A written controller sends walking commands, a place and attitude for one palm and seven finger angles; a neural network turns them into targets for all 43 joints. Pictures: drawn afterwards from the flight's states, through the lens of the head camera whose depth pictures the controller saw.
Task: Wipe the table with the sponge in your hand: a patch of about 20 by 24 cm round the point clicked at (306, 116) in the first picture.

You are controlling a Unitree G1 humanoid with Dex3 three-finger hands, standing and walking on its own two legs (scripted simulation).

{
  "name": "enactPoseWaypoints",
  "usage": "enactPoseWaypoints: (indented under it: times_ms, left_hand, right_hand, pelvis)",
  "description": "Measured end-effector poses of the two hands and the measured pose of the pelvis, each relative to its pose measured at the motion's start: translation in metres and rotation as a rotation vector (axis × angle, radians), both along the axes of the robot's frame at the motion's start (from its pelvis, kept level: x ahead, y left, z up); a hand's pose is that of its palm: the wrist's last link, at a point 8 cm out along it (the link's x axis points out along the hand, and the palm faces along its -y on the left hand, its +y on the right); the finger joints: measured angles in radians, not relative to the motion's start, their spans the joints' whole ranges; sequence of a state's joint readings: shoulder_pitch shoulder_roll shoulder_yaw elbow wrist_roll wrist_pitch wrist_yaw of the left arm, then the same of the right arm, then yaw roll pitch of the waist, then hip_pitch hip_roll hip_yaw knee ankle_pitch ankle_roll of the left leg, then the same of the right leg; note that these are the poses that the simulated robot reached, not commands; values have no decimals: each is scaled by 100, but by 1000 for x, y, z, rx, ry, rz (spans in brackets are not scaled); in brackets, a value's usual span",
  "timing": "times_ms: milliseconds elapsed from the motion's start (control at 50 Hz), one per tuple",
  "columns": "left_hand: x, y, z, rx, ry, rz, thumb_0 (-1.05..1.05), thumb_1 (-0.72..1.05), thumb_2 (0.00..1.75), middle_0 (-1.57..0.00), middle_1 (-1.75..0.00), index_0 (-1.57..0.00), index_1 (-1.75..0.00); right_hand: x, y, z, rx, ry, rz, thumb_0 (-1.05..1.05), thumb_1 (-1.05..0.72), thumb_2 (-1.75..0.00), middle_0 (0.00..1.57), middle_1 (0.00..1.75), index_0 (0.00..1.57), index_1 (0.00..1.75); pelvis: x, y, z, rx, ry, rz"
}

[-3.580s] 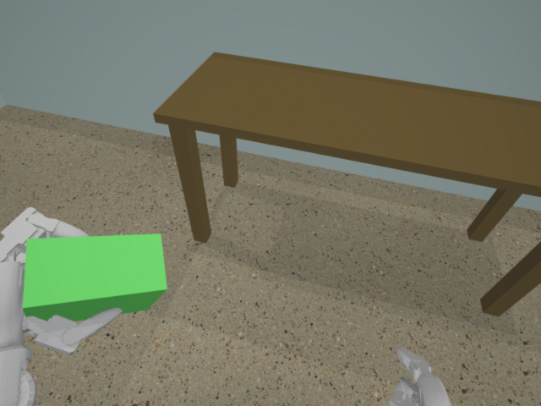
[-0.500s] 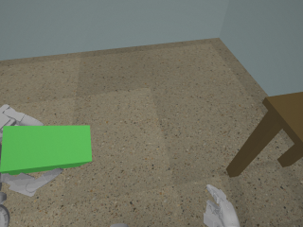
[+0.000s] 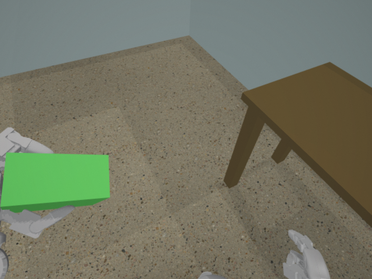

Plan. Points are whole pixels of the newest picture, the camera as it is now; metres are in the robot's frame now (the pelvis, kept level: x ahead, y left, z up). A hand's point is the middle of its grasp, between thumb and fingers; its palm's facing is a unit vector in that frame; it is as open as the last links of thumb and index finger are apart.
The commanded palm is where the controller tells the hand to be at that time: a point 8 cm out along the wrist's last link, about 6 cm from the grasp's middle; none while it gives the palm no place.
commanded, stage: turn to face it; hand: left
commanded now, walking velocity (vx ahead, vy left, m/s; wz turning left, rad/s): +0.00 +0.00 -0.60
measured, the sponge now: (72, 183) +0.23 +0.21 +0.15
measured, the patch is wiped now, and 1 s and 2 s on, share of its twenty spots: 0.00 0.00 0.00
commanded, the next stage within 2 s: none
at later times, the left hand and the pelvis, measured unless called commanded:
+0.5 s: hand (133, 181) +0.23 +0.10 +0.18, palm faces +0.08 -0.86 -0.51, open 10.8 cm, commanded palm +0.19 +0.16 +0.18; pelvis -0.05 -0.05 +0.00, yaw -18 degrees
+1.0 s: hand (217, 206) +0.21 -0.02 +0.16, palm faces -0.18 -0.85 -0.49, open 10.8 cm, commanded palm +0.17 +0.06 +0.18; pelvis -0.12 -0.07 -0.01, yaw -36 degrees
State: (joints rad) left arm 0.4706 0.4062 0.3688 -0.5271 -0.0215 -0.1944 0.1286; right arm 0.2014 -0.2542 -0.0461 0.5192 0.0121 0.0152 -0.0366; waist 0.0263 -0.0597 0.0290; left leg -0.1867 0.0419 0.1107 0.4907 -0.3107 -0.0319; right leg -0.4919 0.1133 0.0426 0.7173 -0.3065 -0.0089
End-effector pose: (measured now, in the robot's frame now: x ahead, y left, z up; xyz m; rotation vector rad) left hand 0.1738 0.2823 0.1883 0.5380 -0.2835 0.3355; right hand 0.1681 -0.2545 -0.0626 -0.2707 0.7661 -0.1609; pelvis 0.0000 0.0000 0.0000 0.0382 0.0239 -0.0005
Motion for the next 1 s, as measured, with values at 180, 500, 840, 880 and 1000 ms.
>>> enactPoseWaypoints:
  times_ms: [180,500,840,880,1000]
  left_hand:
    - [29,-59,-7,36,39,-96,-1,-54,101,-63,-138,-64,-137]
    - [27,-129,12,58,43,-337,-1,-54,101,-63,-138,-65,-137]
    - [23,-166,0,-10,37,-469,-1,-54,101,-63,-138,-65,-137]
    - [26,-185,-1,14,38,-499,-1,-54,101,-63,-138,-65,-137]
    - [26,-248,-10,44,43,-627,-1,-54,101,-63,-138,-65,-137]
  right_hand:
    - [-51,6,-44,184,24,-50,2,-90,-90,20,30,20,30]
    - [-142,-81,-20,75,82,-304,2,-90,-90,20,30,20,30]
    - [-207,-52,-12,149,-55,-430,1,-90,-90,20,30,20,30]
    - [-221,-51,-22,181,-50,-446,1,-90,-90,20,30,21,30]
    - [-280,-72,-52,214,28,-548,2,-90,-90,21,30,21,30]
  pelvis:
    - [-8,-31,-12,-62,-45,-122]
    - [-48,-53,4,14,3,-318]
    - [-88,-48,4,-60,-21,-532]
    - [-95,-56,0,-66,-22,-562]
    - [-124,-71,-11,-65,-22,-623]
